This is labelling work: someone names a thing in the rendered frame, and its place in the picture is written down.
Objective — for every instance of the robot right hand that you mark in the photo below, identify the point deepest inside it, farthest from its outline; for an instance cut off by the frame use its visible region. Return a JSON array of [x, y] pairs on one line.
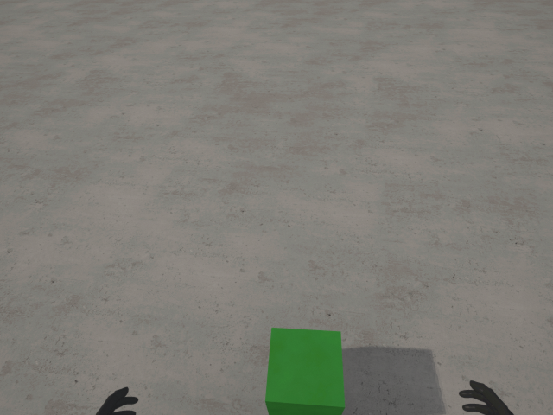
[[495, 406]]

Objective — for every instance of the robot left hand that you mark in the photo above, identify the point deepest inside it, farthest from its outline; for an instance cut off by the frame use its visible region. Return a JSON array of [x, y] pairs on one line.
[[116, 400]]

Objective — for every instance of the carton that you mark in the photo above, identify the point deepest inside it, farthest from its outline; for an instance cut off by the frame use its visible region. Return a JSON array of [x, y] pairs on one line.
[[305, 373]]

